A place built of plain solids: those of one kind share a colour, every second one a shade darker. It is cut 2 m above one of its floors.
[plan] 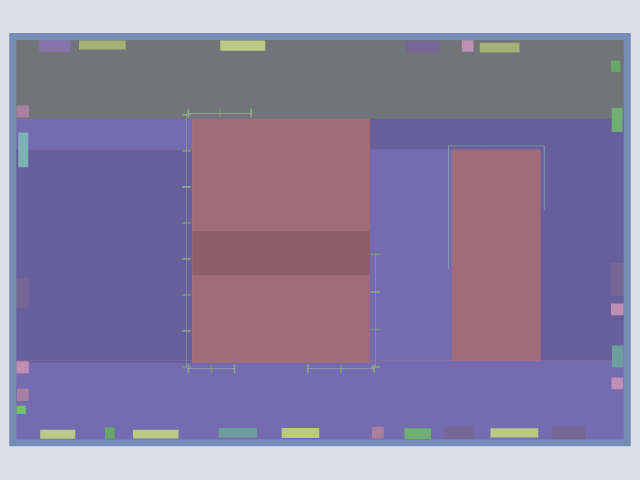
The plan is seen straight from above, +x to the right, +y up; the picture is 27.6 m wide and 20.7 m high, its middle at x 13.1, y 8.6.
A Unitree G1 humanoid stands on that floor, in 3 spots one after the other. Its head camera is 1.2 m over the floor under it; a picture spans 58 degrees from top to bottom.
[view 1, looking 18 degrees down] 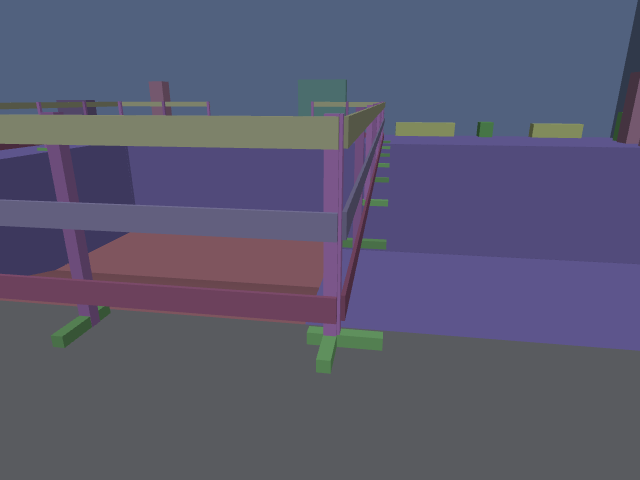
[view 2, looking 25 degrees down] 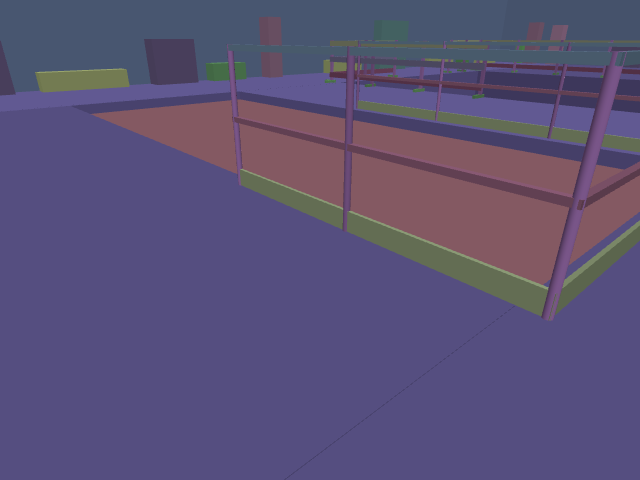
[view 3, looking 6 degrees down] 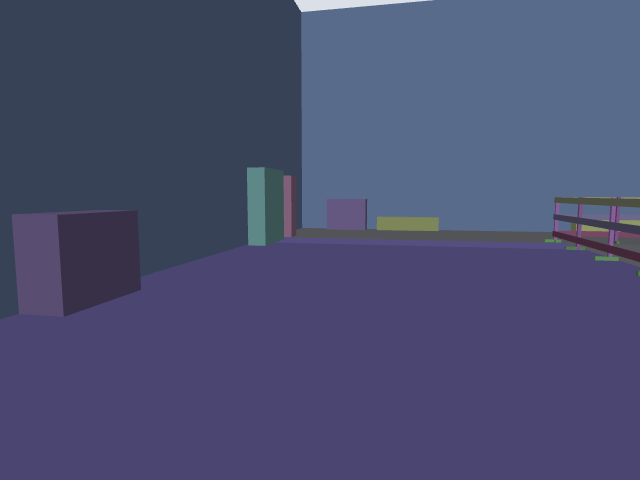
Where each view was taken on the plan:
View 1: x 7.16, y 15.95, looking -81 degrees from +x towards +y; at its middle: guard_plank_mid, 2.00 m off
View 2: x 24.70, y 13.24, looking -131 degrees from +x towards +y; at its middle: surround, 2.84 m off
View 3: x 3.86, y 2.15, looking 102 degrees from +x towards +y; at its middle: surround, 11.49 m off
